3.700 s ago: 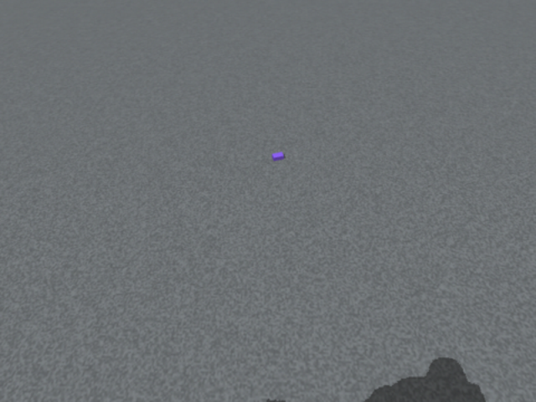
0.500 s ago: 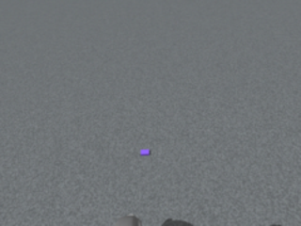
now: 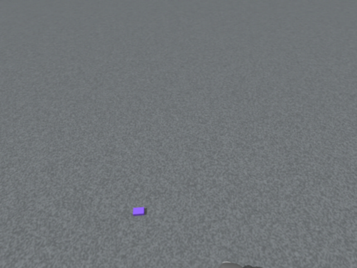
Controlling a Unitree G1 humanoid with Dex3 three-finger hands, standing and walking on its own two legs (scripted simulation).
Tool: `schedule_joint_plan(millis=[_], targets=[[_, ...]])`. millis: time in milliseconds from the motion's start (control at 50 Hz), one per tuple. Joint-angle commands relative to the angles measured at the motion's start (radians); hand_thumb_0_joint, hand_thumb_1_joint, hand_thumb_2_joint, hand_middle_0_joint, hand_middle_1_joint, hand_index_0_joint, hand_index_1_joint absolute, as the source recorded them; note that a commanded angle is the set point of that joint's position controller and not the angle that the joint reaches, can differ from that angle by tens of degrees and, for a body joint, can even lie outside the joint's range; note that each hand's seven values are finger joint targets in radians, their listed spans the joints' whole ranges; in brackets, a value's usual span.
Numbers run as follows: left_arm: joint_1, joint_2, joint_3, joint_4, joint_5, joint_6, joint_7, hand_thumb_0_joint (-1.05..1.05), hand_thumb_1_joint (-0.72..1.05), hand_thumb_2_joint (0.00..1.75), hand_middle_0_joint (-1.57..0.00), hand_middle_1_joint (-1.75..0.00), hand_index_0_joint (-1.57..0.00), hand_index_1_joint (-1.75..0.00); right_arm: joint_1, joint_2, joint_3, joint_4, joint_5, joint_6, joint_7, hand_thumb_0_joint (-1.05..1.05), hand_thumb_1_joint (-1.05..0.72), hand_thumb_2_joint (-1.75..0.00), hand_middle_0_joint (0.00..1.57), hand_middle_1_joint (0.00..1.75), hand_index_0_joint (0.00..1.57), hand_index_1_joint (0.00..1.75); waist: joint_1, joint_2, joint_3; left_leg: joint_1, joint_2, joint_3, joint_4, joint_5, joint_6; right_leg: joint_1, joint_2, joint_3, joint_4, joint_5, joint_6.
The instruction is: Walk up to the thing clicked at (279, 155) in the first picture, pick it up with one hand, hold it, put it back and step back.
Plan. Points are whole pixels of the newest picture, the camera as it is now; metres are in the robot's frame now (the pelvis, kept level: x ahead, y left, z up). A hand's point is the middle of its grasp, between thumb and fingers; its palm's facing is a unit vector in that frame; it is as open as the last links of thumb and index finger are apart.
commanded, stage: walk up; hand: left
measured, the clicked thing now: (138, 211) +0.56 +0.24 -0.74
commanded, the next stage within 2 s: none
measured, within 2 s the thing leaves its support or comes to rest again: neither
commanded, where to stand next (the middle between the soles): +0.20 -0.03 m, yaw +5 degrees
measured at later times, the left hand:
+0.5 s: hand out of the picture +0.15 +0.21 -0.15, palm faces +0.02 -0.93 -0.36, open 7.4 cm
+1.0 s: hand (104, 245) +0.22 +0.22 -0.13, palm faces +0.05 -0.92 -0.40, open 7.4 cm
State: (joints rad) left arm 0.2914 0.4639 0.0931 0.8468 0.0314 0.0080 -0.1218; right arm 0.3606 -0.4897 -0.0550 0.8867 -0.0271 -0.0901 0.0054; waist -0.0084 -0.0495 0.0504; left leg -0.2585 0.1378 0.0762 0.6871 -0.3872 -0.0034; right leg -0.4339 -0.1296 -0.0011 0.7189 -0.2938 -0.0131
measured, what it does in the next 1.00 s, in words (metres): walks ahead: left foot, then right foot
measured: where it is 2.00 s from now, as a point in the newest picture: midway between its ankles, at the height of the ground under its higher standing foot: outside the picture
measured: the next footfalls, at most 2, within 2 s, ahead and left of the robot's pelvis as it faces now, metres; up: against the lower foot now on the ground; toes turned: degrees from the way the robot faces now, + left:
left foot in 0.38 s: +0.21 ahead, +0.08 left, +0.00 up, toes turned +5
right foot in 0.60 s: +0.23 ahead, -0.20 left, +0.00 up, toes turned +2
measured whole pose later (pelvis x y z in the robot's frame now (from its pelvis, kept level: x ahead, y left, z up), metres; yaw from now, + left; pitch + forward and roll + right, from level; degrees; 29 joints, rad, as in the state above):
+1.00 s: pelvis +0.16 -0.06 +0.01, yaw +5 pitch -2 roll +0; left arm 0.14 0.39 0.00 1.02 0.00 -0.04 0.00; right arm 0.12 -0.39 0.00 1.06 0.00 0.01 0.02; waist 0.01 0.02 0.09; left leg -0.30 0.04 0.01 0.64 -0.30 -0.02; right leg -0.29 -0.06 -0.05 0.63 -0.30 0.02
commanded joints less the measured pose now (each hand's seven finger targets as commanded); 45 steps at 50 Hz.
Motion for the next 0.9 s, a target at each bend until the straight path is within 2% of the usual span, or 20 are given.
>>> schedule_joint_plan(millis=[0,20,80,200,280,340,360,380,400,460,520,560,580,600,620,680,760,820,840,880], targets=[[0.275,0.316,0.107,0.012,0.016,-0.046,0.05,0.0,0.9,0.9,-0.2,-0.3,-0.2,-0.3,-0.094,-0.087,-0.025,-0.103,0.007,-0.003,-0.021,0.0,-0.9,-0.9,0.2,0.3,0.2,0.3,0.179,-0.351,-0.019,-0.569,-0.127,0.058,0.485,-0.24,0.064,0.415,-0.127,0.386,-0.391,-0.513,-0.103],[0.19,0.347,0.093,-0.026,0.001,-0.054,0.058,0.0,0.9,0.9,-0.2,-0.3,-0.2,-0.3,-0.151,-0.152,-0.043,-0.118,0.015,0.001,-0.034,0.0,-0.9,-0.9,0.2,0.3,0.2,0.3,0.157,-0.272,0.043,-0.605,-0.131,-0.112,0.567,-0.191,0.04,0.293,-0.277,0.692,-0.556,-0.562,-0.21],[0.036,0.282,0.071,-0.055,-0.017,-0.063,0.077,0.0,0.9,0.9,-0.2,-0.3,-0.2,-0.3,-0.028,-0.2,-0.05,-0.03,0.031,-0.014,-0.023,0.0,-0.9,-0.9,0.2,0.3,0.2,0.3,0.048,-0.115,0.061,-0.487,-0.032,-0.138,0.482,-0.022,0.042,0.219,-0.208,0.434,-0.444,-0.379,-0.233],[0.051,0.242,0.04,-0.046,-0.021,-0.086,0.093,0.0,0.9,0.9,-0.2,-0.3,-0.2,-0.3,-0.054,-0.121,-0.036,-0.042,0.016,0.004,0.016,0.0,-0.9,-0.9,0.2,0.3,0.2,0.3,0.048,-0.118,0.032,-0.301,-0.049,-0.065,0.165,0.045,0.029,0.192,-0.189,0.195,-0.361,0.171,-0.232],[0.005,0.211,-0.001,-0.052,-0.032,-0.082,0.116,0.0,0.9,0.9,-0.2,-0.3,-0.2,-0.3,-0.083,-0.07,-0.024,-0.046,0.025,0.016,0.007,0.0,-0.9,-0.9,0.2,0.3,0.2,0.3,0.021,-0.067,-0.057,-0.078,-0.111,-0.011,-0.009,0.213,0.044,0.18,-0.148,0.04,-0.186,0.62,-0.168],[0.01,0.16,-0.03,-0.066,-0.045,-0.079,0.12,0.0,0.9,0.9,-0.2,-0.3,-0.2,-0.3,0.008,-0.141,-0.057,-0.032,0.016,0.013,-0.002,0.0,-0.9,-0.9,0.2,0.3,0.2,0.3,-0.043,0.052,-0.149,0.192,-0.101,-0.075,-0.137,0.305,0.118,0.068,-0.045,-0.054,0.039,0.405,-0.072],[0.017,0.112,-0.043,-0.078,-0.048,-0.079,0.119,0.0,0.9,0.9,-0.2,-0.3,-0.2,-0.3,0.042,-0.213,-0.078,-0.036,0.008,0.013,-0.007,0.0,-0.9,-0.9,0.2,0.3,0.2,0.3,-0.065,0.21,-0.186,0.294,0.08,-0.356,-0.215,0.261,0.193,-0.08,0.05,-0.093,0.25,0.165,-0.024],[0.076,0.134,-0.029,-0.065,-0.048,-0.067,0.125,0.0,0.9,0.9,-0.2,-0.3,-0.2,-0.3,0.041,-0.274,-0.09,-0.061,0.027,0.015,-0.007,0.0,-0.9,-0.9,0.2,0.3,0.2,0.3,-0.049,0.239,-0.193,0.348,0.273,-0.642,-0.295,0.311,0.344,-0.201,0.136,-0.082,0.376,-0.288,-0.003],[0.041,0.18,-0.021,-0.043,-0.03,-0.056,0.137,0.0,0.9,0.9,-0.2,-0.3,-0.2,-0.3,0.022,-0.261,-0.094,-0.054,0.041,0.022,-0.005,0.0,-0.9,-0.9,0.2,0.3,0.2,0.3,-0.049,0.152,-0.153,0.262,0.295,-0.664,-0.305,0.257,0.384,-0.2,0.078,0.002,0.432,-0.355,-0.008],[0.063,0.173,-0.012,-0.007,-0.032,-0.062,0.133,0.0,0.9,0.9,-0.2,-0.3,-0.2,-0.3,-0.096,-0.205,-0.066,-0.071,0.03,0.033,-0.012,0.0,-0.9,-0.9,0.2,0.3,0.2,0.3,0.008,0.153,-0.054,0.038,0.174,-0.403,-0.268,0.22,0.28,-0.097,0.033,0.021,0.255,-0.268,-0.02],[0.121,0.113,-0.009,0.049,-0.033,-0.075,0.133,0.0,0.9,0.9,-0.2,-0.3,-0.2,-0.3,-0.21,-0.157,-0.036,-0.081,0.017,0.051,-0.003,0.0,-0.9,-0.9,0.2,0.3,0.2,0.3,0.051,0.211,-0.057,-0.165,0.074,-0.233,-0.178,0.304,0.211,0.166,0.089,-0.044,-0.016,-0.037,0.0],[0.131,0.141,0.003,0.068,-0.015,-0.085,0.146,0.0,0.9,0.9,-0.2,-0.3,-0.2,-0.3,-0.236,-0.101,-0.016,-0.088,0.024,0.073,0.004,0.0,-0.9,-0.9,0.2,0.3,0.2,0.3,0.076,0.141,-0.07,-0.272,0.005,-0.166,-0.063,0.11,0.138,0.294,0.116,-0.031,-0.134,0.073,-0.008],[0.106,0.197,0.014,0.057,0.0,-0.092,0.154,0.0,0.9,0.9,-0.2,-0.3,-0.2,-0.3,-0.218,-0.044,-0.004,-0.086,0.028,0.083,0.006,0.0,-0.9,-0.9,0.2,0.3,0.2,0.3,0.077,-0.018,-0.043,-0.347,-0.073,-0.115,0.076,-0.022,0.083,0.26,-0.024,0.194,-0.288,-0.08,-0.05],[0.021,0.29,0.026,0.021,0.003,-0.097,0.159,0.0,0.9,0.9,-0.2,-0.3,-0.2,-0.3,-0.212,-0.034,-0.003,-0.083,0.025,0.095,0.0,0.0,-0.9,-0.9,0.2,0.3,0.2,0.3,0.049,-0.136,-0.011,-0.334,-0.135,-0.103,0.198,-0.146,0.036,0.11,-0.28,0.535,-0.466,-0.269,-0.145],[-0.049,0.317,0.027,0.011,0.001,-0.093,0.16,0.0,0.9,0.9,-0.2,-0.3,-0.2,-0.3,-0.251,-0.118,-0.034,-0.063,0.015,0.103,-0.009,0.0,-0.9,-0.9,0.2,0.3,0.2,0.3,0.047,-0.091,0.046,-0.27,-0.094,-0.169,0.289,-0.164,0.03,0.003,-0.316,0.561,-0.462,-0.268,-0.226],[-0.089,0.222,0.007,0.026,-0.004,-0.1,0.162,0.0,0.9,0.9,-0.2,-0.3,-0.2,-0.3,-0.206,-0.102,-0.028,-0.003,0.027,0.09,-0.003,0.0,-0.9,-0.9,0.2,0.3,0.2,0.3,0.02,-0.058,-0.005,-0.281,-0.076,-0.147,0.209,-0.082,0.035,0.181,-0.186,0.314,-0.316,0.133,-0.17],[-0.116,0.202,-0.007,0.046,-0.015,-0.092,0.152,0.0,0.9,0.9,-0.2,-0.3,-0.2,-0.3,-0.192,-0.075,-0.015,0.044,0.026,0.075,0.0,0.0,-0.9,-0.9,0.2,0.3,0.2,0.3,0.013,-0.123,-0.092,-0.097,-0.101,-0.062,0.006,-0.013,0.028,0.21,-0.119,0.149,-0.197,0.454,-0.139],[-0.124,0.147,-0.031,0.049,-0.036,-0.076,0.147,0.0,0.9,0.9,-0.2,-0.3,-0.2,-0.3,-0.178,-0.115,-0.025,0.075,0.015,0.056,-0.009,0.0,-0.9,-0.9,0.2,0.3,0.2,0.3,0.004,-0.037,-0.163,0.112,-0.041,-0.14,-0.164,0.408,0.062,0.138,-0.035,0.049,-0.07,0.418,-0.048],[-0.115,0.114,-0.042,0.051,-0.045,-0.072,0.145,0.0,0.9,0.9,-0.2,-0.3,-0.2,-0.3,-0.228,-0.16,-0.028,0.064,0.016,0.051,-0.009,0.0,-0.9,-0.9,0.2,0.3,0.2,0.3,0.025,0.063,-0.19,0.1,0.054,-0.273,-0.17,0.414,0.11,0.122,0.033,0.011,-0.078,0.23,-0.005],[-0.144,0.142,-0.039,0.092,-0.036,-0.067,0.148,0.0,0.9,0.9,-0.2,-0.3,-0.2,-0.3,-0.283,-0.14,-0.013,0.078,0.031,0.06,-0.001,0.0,-0.9,-0.9,0.2,0.3,0.2,0.3,0.034,0.055,-0.143,-0.029,0.042,-0.236,-0.156,0.308,0.122,0.229,0.047,0.019,-0.159,0.049,-0.01]])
